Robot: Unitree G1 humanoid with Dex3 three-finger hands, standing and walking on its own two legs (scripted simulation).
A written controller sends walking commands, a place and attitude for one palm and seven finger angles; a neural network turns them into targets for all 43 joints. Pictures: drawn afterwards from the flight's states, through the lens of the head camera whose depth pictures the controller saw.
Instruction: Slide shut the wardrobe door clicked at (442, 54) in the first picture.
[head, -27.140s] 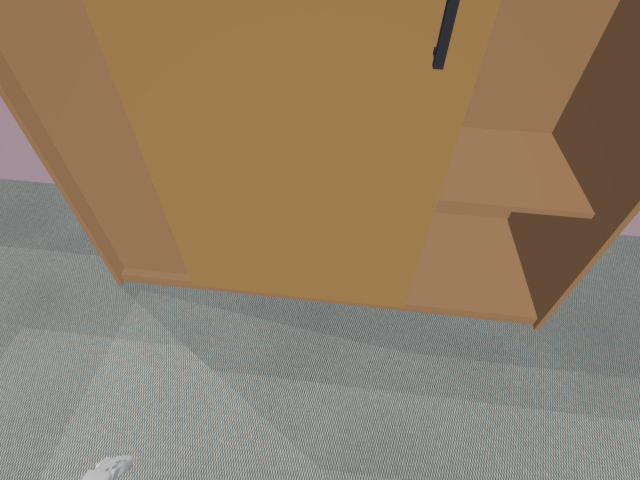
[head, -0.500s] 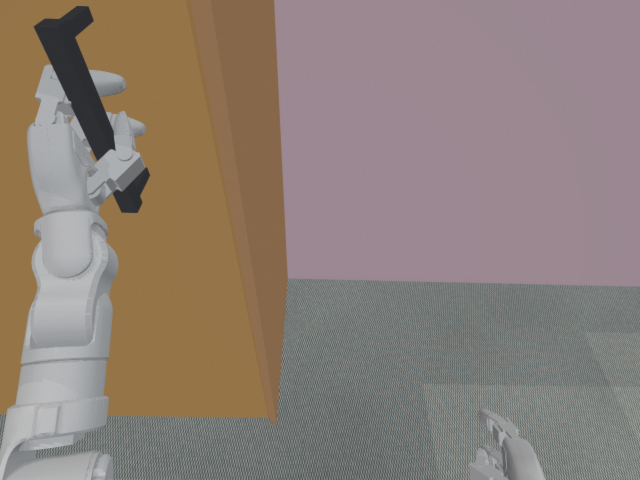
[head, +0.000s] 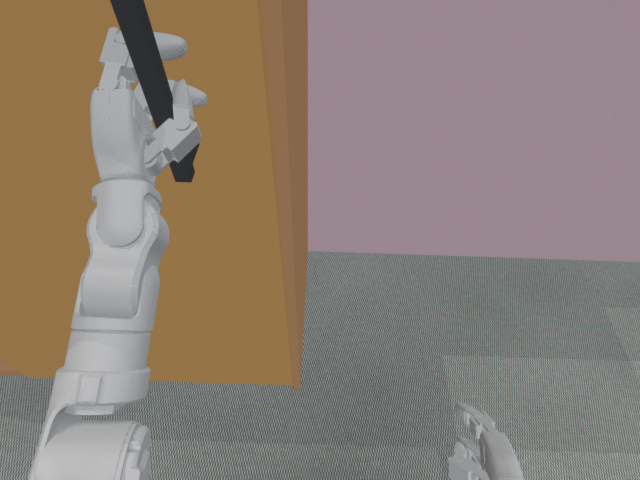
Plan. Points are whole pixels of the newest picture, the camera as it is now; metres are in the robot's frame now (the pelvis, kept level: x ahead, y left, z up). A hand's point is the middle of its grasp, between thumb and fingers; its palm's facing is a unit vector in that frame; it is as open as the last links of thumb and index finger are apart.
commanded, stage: stop walking and hold the door there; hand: left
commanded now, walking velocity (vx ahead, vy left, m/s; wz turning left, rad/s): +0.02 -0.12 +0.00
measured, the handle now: (166, 87) +0.42 +0.20 +0.26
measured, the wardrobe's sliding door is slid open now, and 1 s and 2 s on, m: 0.00 0.00 0.00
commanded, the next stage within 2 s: loosen the grip on the handle in 0.62 s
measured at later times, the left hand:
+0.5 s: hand (186, 129) +0.37 +0.17 +0.25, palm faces +0.13 -0.99 -0.05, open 6.1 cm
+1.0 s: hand (180, 122) +0.38 +0.18 +0.25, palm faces +0.16 -0.99 +0.03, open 10.4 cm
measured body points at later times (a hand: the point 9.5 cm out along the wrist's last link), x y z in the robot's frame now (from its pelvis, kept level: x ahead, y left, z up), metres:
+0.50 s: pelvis -0.01 +0.03 -0.01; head +0.01 +0.05 +0.44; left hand +0.36 +0.23 +0.25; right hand +0.19 -0.20 -0.09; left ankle +0.05 +0.12 -0.71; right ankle +0.03 -0.11 -0.74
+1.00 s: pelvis +0.01 +0.02 -0.01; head -0.03 +0.00 +0.44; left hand +0.36 +0.23 +0.25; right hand +0.20 -0.20 -0.08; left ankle +0.08 +0.16 -0.74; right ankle +0.04 -0.07 -0.74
